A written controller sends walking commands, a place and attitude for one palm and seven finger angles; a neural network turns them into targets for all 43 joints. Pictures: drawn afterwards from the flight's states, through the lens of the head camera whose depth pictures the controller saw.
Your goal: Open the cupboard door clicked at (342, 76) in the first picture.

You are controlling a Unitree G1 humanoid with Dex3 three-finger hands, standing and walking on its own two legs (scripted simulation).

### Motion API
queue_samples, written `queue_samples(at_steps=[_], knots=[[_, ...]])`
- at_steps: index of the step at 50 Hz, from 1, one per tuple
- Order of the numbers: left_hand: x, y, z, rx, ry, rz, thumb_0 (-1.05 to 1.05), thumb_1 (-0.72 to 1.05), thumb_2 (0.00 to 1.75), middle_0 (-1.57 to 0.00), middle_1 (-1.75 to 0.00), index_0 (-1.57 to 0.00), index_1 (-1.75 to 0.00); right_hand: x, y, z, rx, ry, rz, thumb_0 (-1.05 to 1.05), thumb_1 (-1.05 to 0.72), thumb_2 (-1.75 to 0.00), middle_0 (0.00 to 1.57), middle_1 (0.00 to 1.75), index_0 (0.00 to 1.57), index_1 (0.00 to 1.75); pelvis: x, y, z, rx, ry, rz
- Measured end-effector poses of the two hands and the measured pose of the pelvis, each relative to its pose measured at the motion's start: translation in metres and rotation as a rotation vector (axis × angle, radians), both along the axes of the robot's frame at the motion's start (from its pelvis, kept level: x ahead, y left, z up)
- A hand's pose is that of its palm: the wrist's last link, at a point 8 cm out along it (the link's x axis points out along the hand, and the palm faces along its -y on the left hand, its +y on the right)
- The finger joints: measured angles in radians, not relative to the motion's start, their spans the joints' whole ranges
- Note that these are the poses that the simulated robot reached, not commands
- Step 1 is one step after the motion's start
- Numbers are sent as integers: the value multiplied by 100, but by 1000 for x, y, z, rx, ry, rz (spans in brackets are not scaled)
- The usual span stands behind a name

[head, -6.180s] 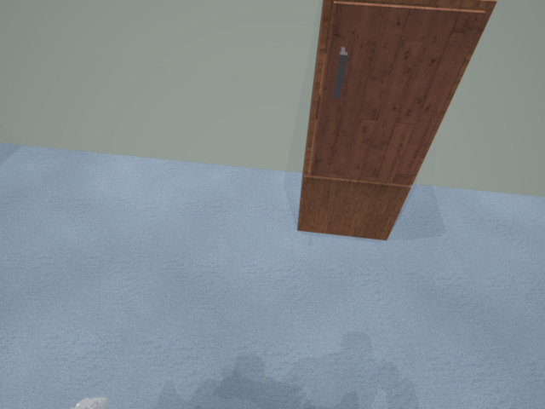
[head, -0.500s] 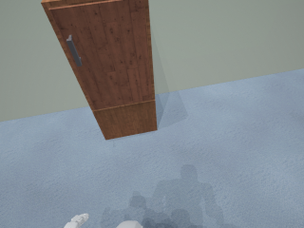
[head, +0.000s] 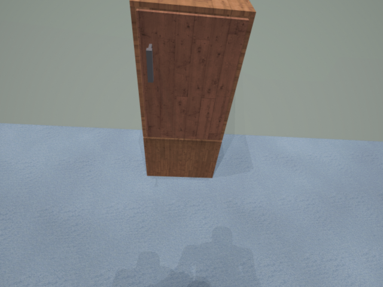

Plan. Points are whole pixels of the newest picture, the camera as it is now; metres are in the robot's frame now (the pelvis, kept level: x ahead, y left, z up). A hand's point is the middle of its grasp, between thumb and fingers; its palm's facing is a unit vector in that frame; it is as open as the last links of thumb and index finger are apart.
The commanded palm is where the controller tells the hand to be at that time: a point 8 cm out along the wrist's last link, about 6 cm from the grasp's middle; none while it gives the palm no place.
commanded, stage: take the last steps up to it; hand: left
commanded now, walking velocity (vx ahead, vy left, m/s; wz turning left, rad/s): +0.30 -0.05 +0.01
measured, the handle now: (150, 63) +0.84 +0.22 +0.03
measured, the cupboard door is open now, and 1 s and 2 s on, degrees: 0 0 0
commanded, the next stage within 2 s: come to a stop and stand still in 0.74 s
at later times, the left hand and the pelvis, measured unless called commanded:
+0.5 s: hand (148, 262) +0.22 +0.12 -0.17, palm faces +0.08 -0.97 -0.21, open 7.2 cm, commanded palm none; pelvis +0.14 -0.07 -0.01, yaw +2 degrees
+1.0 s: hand (143, 242) +0.27 +0.14 -0.19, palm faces +0.09 -0.99 -0.15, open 7.4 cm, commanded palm none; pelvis +0.29 -0.02 -0.01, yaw +1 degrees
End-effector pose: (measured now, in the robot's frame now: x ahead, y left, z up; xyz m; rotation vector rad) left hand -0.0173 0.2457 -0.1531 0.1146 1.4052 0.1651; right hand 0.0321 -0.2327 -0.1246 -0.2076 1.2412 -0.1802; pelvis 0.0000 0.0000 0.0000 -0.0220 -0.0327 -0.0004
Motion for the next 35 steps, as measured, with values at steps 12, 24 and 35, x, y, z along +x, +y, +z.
queue_samples(at_steps=[12, 24, 35], knots=[[115, -34, 7, -18, -108, -69, 1, 91, 90, -20, -30, -20, -30, -60, 9, -15, 82, 257, -137, 0, -91, -90, 20, 30, 20, 30, 53, -16, -1, 24, 4, -1], [220, -85, 13, 34, -279, -26, -1, 93, 90, -21, -30, -21, -30, 25, -47, -36, 113, 298, -113, 1, -91, -90, 20, 30, 20, 30, 131, -65, -13, 18, 2, 26], [188, -82, 3, -2, -31, 51, 0, 92, 90, -20, -30, -20, -30, 249, -54, -12, 67, -68, 47, 0, -91, -90, 20, 30, 19, 30, 204, -57, -5, -2, 13, 40]])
